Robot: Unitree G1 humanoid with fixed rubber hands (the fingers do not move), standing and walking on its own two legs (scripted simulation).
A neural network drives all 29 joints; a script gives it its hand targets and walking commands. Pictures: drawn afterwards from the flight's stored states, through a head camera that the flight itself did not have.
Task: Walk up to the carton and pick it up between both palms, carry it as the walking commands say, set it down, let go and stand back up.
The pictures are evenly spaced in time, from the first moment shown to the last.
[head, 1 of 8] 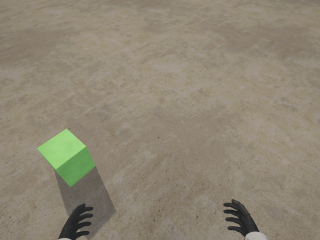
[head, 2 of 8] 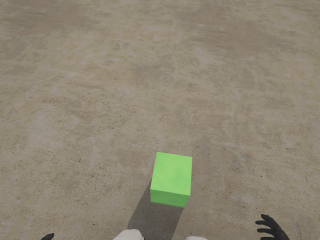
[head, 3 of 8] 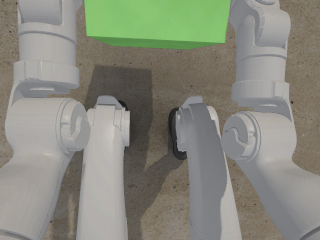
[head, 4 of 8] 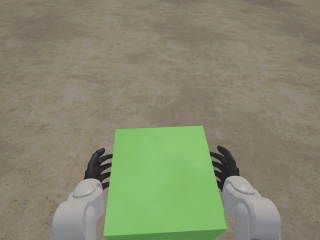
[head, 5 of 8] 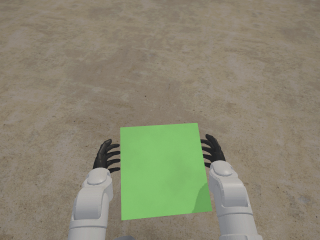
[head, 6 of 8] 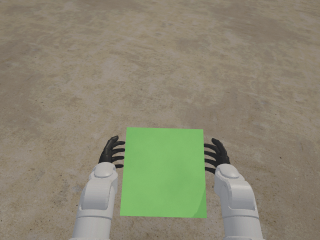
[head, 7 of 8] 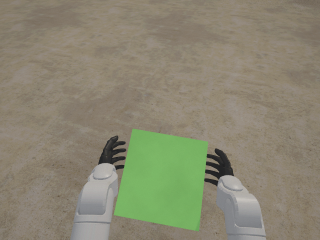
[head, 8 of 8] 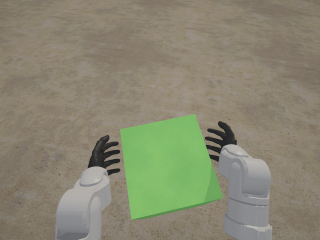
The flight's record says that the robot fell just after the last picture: no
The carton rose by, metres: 0.68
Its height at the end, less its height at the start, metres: +0.57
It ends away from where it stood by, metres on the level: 22.32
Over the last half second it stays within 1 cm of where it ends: no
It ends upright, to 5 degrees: no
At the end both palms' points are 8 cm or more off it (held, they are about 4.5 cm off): no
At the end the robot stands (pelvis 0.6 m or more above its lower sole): yes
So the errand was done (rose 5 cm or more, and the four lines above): no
